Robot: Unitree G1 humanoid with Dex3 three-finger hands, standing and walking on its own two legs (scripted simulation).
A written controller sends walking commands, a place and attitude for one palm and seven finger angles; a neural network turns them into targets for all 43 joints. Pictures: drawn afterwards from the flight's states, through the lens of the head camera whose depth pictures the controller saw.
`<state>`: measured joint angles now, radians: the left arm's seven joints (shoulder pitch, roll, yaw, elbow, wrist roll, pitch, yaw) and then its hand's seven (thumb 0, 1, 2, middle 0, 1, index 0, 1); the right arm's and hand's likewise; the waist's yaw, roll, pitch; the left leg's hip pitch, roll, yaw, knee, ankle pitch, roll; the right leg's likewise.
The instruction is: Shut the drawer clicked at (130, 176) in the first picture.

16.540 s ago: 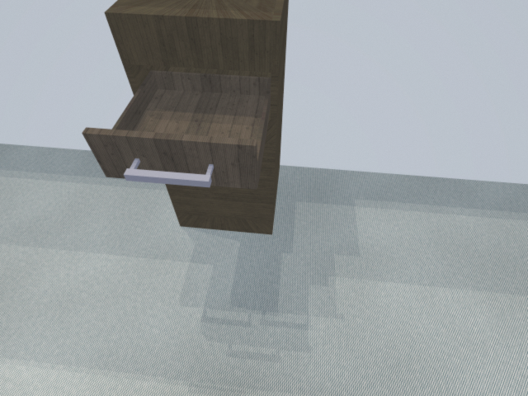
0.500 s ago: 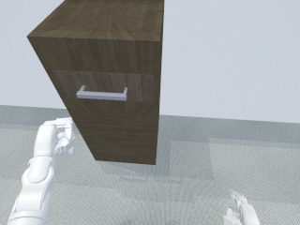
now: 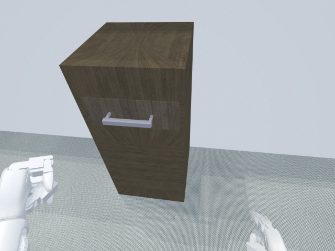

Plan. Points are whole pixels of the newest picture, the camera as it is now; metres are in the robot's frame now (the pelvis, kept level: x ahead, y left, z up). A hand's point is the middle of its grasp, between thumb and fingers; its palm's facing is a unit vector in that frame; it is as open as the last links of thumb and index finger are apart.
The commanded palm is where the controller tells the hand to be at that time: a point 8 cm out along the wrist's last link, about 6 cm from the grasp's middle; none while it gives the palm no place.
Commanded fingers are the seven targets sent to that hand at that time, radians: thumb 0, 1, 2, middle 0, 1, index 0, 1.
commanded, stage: draw the hand back to the body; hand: left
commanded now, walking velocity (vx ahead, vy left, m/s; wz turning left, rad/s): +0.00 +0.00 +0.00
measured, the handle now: (128, 119) +0.59 +0.24 -0.05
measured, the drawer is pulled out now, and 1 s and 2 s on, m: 0.00 0.00 0.00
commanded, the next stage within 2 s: step back with the hand held close in 0.22 s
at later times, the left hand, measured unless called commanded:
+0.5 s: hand (37, 190) +0.17 +0.25 +0.17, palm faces +0.39 -0.81 -0.44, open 3.2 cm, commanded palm +0.11 +0.28 +0.17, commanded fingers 0.00 0.90 0.90 -1.40 -1.60 -1.40 -1.60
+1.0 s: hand (8, 224) +0.11 +0.27 +0.15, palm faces +0.34 -0.80 -0.49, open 3.2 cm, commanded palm +0.06 +0.31 +0.17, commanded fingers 0.00 0.90 0.90 -1.40 -1.60 -1.40 -1.60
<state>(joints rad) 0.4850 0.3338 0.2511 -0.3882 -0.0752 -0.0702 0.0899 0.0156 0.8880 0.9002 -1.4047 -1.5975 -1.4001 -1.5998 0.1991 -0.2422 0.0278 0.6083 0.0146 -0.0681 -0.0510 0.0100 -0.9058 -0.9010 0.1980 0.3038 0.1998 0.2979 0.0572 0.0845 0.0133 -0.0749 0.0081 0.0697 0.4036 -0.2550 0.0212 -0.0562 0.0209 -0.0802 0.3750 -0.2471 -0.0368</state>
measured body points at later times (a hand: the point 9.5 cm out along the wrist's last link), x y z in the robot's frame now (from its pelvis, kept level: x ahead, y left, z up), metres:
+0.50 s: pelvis -0.02 +0.00 +0.00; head -0.03 -0.02 +0.45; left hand +0.14 +0.29 +0.19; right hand +0.16 -0.23 -0.08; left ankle -0.02 +0.10 -0.74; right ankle -0.02 -0.09 -0.74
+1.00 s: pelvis -0.08 +0.03 -0.01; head -0.06 +0.04 +0.44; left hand +0.09 +0.31 +0.18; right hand +0.11 -0.20 -0.08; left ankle -0.02 +0.10 -0.74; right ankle -0.02 -0.09 -0.74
